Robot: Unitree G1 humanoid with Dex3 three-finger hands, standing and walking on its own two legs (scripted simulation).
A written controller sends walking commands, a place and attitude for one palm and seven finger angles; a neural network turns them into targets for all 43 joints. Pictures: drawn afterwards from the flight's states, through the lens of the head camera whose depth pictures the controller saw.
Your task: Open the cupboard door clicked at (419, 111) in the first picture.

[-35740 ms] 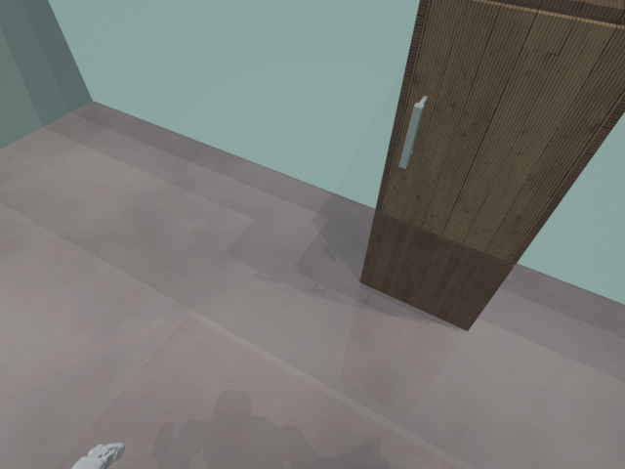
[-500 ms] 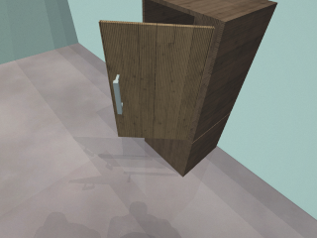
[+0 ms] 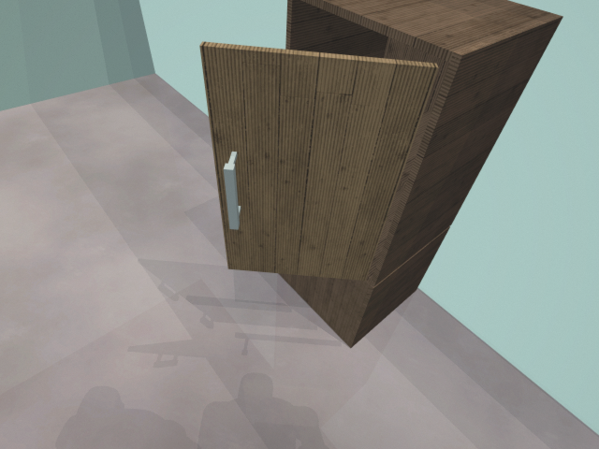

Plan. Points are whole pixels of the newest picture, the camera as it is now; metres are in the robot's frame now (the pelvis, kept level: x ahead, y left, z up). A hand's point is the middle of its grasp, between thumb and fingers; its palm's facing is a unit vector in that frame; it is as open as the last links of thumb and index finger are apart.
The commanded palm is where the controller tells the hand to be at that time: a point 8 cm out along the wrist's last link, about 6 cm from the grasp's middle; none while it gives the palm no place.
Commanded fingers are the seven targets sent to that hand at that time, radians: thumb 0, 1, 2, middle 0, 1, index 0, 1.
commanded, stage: shuffle to correct the standing spot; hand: left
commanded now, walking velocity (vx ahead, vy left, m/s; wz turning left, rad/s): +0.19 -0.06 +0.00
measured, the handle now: (234, 192) +0.60 +0.18 -0.03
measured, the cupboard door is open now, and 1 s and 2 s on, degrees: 46 46 46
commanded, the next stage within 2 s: come to a stop and stand still in 0.08 s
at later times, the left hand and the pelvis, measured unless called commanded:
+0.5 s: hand out of the picture +0.16 +0.16 -0.17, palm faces -0.02 -0.98 -0.21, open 7.3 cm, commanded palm none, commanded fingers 0.00 0.90 0.90 -0.20 -0.30 -0.20 -0.30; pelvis +0.07 -0.01 -0.01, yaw -1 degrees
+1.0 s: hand out of the picture +0.04 +0.19 -0.17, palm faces +0.01 -0.98 -0.21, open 7.3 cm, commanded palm none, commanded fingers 0.00 0.90 0.90 -0.20 -0.30 -0.20 -0.30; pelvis +0.03 +0.01 +0.00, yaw -2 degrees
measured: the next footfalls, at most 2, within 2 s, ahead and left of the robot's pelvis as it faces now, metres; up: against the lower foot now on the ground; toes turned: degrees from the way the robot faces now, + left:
left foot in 0.02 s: +0.09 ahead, +0.10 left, +0.00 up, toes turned +4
right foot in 0.40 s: +0.16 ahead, -0.13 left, +0.00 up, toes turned -7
